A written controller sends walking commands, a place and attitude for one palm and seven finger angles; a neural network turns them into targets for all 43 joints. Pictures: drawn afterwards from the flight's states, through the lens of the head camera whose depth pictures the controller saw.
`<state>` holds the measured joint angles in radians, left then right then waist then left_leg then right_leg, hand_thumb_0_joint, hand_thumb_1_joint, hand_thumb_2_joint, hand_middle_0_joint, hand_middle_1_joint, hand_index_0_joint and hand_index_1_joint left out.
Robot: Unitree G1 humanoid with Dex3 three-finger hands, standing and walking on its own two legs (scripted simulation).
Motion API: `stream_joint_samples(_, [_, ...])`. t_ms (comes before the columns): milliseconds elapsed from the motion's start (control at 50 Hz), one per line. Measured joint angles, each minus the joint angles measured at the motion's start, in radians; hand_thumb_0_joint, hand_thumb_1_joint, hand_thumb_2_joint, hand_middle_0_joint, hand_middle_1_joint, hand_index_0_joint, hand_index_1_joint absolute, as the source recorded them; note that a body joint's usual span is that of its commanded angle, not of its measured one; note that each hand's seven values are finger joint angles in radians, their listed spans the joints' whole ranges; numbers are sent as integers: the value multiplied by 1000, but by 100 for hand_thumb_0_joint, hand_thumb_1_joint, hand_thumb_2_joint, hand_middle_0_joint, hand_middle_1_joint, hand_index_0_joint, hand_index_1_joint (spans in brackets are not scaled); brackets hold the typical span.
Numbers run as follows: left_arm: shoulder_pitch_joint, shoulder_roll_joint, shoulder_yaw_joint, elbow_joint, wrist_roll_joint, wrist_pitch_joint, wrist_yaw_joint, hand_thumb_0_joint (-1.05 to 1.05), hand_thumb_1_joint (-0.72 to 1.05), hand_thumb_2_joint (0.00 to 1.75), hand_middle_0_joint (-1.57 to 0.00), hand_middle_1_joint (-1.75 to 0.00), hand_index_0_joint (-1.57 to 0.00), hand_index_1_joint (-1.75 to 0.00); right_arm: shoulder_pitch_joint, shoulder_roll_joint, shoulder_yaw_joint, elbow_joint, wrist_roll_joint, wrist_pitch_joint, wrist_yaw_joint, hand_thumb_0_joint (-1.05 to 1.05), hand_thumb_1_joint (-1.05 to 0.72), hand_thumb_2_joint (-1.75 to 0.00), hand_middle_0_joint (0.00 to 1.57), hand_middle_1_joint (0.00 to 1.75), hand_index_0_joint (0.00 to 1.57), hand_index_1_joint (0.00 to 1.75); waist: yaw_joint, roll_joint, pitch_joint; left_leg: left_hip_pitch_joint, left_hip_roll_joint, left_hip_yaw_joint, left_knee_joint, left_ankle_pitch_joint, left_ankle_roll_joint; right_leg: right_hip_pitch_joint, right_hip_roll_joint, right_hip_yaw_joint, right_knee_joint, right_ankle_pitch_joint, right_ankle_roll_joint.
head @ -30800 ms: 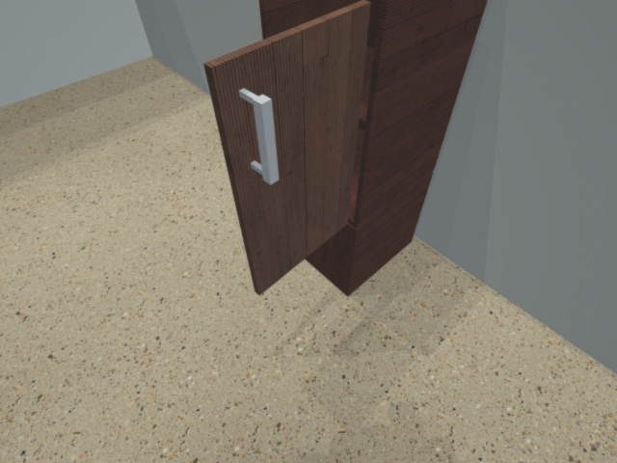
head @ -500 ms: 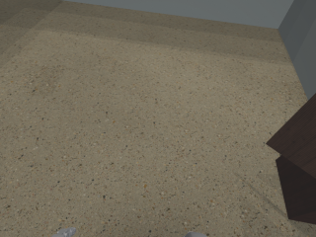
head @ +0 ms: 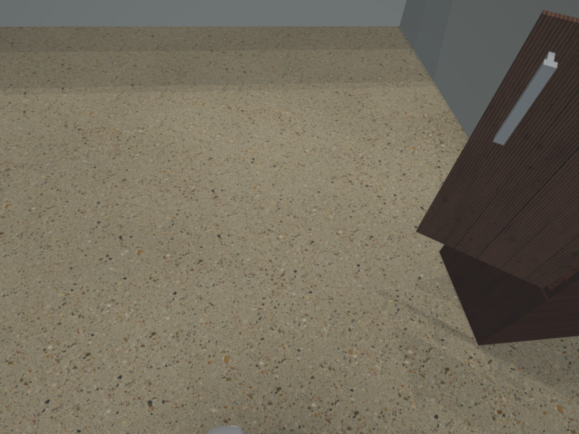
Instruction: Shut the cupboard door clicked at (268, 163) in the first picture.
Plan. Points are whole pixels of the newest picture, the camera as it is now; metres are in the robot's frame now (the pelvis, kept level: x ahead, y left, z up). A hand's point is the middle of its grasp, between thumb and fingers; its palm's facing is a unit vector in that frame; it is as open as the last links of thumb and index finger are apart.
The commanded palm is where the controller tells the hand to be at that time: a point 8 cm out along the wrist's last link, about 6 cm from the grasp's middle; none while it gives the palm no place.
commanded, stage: turn to face it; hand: left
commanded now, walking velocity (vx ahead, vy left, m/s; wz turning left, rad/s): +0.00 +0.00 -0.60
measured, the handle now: (523, 100) +0.65 -0.36 +0.12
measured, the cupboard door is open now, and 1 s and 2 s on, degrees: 54 54 54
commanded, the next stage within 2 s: take the last steps up to it in 0.68 s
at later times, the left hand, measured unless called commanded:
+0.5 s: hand (191, 399) +0.18 +0.17 -0.15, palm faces -0.30 -0.92 -0.27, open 7.4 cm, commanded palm none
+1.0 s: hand (195, 411) +0.17 +0.16 -0.17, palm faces -0.41 -0.90 -0.15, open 7.4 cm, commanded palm none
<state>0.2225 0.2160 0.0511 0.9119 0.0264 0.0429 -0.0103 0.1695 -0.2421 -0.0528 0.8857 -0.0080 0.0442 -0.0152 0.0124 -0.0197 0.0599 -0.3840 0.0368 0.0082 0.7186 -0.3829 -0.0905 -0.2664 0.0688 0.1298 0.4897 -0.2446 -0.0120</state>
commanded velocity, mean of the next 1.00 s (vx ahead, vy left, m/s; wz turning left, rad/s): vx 0.07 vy -0.04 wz -0.36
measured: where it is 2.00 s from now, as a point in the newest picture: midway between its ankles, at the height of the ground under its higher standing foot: outside the picture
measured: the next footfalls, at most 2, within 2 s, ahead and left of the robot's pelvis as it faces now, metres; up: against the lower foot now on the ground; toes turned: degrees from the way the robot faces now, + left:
left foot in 0.04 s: +0.06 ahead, +0.12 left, +0.00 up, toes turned +0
right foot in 0.48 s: +0.01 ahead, -0.12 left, +0.00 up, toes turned -20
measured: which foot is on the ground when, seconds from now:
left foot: up 0.00-0.02, down 0.04-0.48, up 0.50-0.82, down 0.84-1.00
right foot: down 0.00-0.04, up 0.06-0.46, down 0.48-0.84, up 0.86-1.00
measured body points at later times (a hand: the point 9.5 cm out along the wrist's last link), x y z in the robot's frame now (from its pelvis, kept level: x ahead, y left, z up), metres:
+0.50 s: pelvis +0.01 +0.00 -0.01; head +0.03 -0.02 +0.44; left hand +0.20 +0.22 -0.13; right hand -0.05 -0.26 -0.16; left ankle +0.02 +0.12 -0.73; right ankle -0.03 -0.11 -0.74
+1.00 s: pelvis +0.04 +0.01 +0.01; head +0.07 +0.03 +0.46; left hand +0.19 +0.21 -0.16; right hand -0.05 -0.22 -0.12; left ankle +0.07 +0.11 -0.74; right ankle -0.04 -0.11 -0.66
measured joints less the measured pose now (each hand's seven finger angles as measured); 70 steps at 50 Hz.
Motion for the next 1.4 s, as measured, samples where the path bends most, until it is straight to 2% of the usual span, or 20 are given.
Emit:
stream_joint_samples(40, [9,8,6,4,-6,10,2,1,90,90,-21,-30,-20,-30,1,5,8,-12,2,-18,-3,0,-91,-90,20,30,20,30,1,-5,-9,65,-2,8,-156,113,24,-22,14,21,49,-27,17])
stream_joint_samples(100, [-1,34,20,14,-9,29,0,1,90,90,-20,-30,-20,-30,1,30,25,-21,-13,-29,-6,0,-91,-90,20,30,20,30,8,-35,2,82,4,56,-137,105,101,-105,7,-15,295,-226,29])
stream_joint_samples(160, [-10,52,33,15,-2,38,-12,1,90,90,-20,-30,-20,-30,19,47,40,-30,-22,-29,-9,0,-91,-90,20,30,20,30,7,-29,5,123,32,88,-174,94,114,-174,-15,-89,519,-257,50])
stream_joint_samples(220, [-27,61,38,6,-2,42,-22,1,91,90,-20,-30,-19,-30,36,53,44,-28,-24,-29,-12,0,-91,-90,20,30,20,30,5,-11,14,155,55,114,-217,113,112,-194,-47,-127,578,-229,67])
stream_joint_samples(360, [-71,56,34,-10,-1,46,-25,1,91,90,-20,-30,-19,-30,75,41,27,4,-24,-25,-4,0,-90,-90,21,30,20,30,-18,26,23,180,94,190,-218,100,101,-136,-94,-162,403,-197,70])
stream_joint_samples(420, [-88,43,25,-14,-1,38,-24,1,91,90,-20,-30,-19,-30,94,24,15,23,-23,-19,0,0,-90,-90,20,30,20,30,-36,46,23,173,111,217,-177,74,87,-74,-89,-182,273,-171,55])
stream_joint_samples(480, [-90,38,13,-26,2,13,-21,1,91,90,-20,-30,-19,-30,126,7,3,41,-15,-12,4,0,-90,-90,20,30,20,30,-43,46,4,141,119,239,-87,26,64,24,-88,-186,65,-56,20])
stream_joint_samples(540, [-93,-2,-3,-17,1,-10,-5,1,91,90,-20,-30,-19,-30,112,-26,-12,69,-9,21,-2,0,-91,-90,20,30,20,30,-49,92,12,37,89,120,165,-134,42,9,-64,-179,93,-81,-6])
stream_joint_samples(600, [-72,-23,-12,-8,-1,-15,10,1,90,90,-20,-30,-20,-30,95,-28,-13,80,-9,29,-3,0,-91,-90,20,30,20,30,-48,84,9,-49,46,68,340,-109,28,26,-65,-154,44,-43,-9])
stream_joint_samples(640, [-58,-27,-14,4,0,-11,13,1,90,90,-20,-30,-20,-30,88,-18,-11,76,-10,24,4,1,-91,-90,20,30,20,30,-49,68,2,-76,38,55,355,-61,20,38,-65,-139,8,-21,-10])
stream_joint_samples(760, [-26,-30,-13,35,5,-6,9,1,90,90,-20,-30,-20,-30,76,16,-3,69,-10,12,10,0,-91,-90,20,30,20,30,-34,30,-18,-29,25,32,150,-25,18,45,-50,-109,-30,-2,-6])
stream_joint_samples(840, [-4,-26,-5,54,-2,-3,11,1,90,90,-20,-30,-20,-30,78,31,11,66,-8,-16,2,0,-91,-90,20,30,20,30,-22,15,-29,96,12,32,-140,79,33,21,-33,-90,23,-34,14])
stream_joint_samples(900, [11,-6,8,71,-4,17,3,1,90,90,-20,-30,-20,-30,91,58,26,68,-26,-37,-3,0,-91,-90,20,30,20,30,-26,-20,-41,110,7,57,-145,67,99,-58,-30,-86,239,-208,6])
stream_joint_samples(960, [19,10,19,85,10,26,-18,1,90,90,-20,-30,-20,-30,134,74,36,65,-34,-54,-8,0,-91,-90,20,30,20,30,-34,-22,-54,159,24,69,-210,89,104,-147,-32,-118,481,-193,10])
stream_joint_samples(1020, [15,22,25,84,11,19,-33,1,91,90,-20,-30,-19,-30,174,80,39,79,-33,-67,-12,0,-91,-90,20,30,20,30,-36,-18,-54,216,37,81,-293,117,98,-205,-57,-129,574,-112,22])
stream_joint_samples(1100, [0,31,27,79,10,17,-40,1,91,90,-20,-30,-19,-30,218,82,33,105,-30,-78,-14,0,-90,-90,20,30,20,30,-38,-14,-47,275,51,112,-363,130,85,-256,-93,-128,562,-33,38])
stream_joint_samples(1220, [-53,26,16,81,9,19,-49,1,91,90,-20,-30,-19,-30,268,69,15,143,-34,-78,-10,0,-90,-90,20,30,20,30,-70,3,-20,341,80,161,-382,94,47,-250,-129,-161,338,-3,37])
stream_joint_samples(1320, [-104,13,9,67,6,-10,-53,1,91,90,-20,-30,-19,-30,304,51,3,182,-33,-66,-3,0,-90,-90,20,30,20,30,-96,31,-5,359,123,177,-293,2,-9,-147,-105,-198,113,7,2])
stream_joint_samples(1360, [-119,6,10,60,7,-46,-44,1,91,90,-20,-30,-19,-30,300,45,2,206,-20,-53,1,0,-90,-90,20,30,20,30,-82,42,4,292,143,144,-92,-90,13,-121,-85,-203,93,37,-24])
stream_joint_samples(1400, [-122,-15,4,62,0,-67,-29,1,91,90,-20,-30,-19,-30,260,36,0,220,-10,-32,2,0,-91,-90,20,30,20,30,-77,60,18,166,117,65,202,-145,55,-105,-68,-217,114,12,-38])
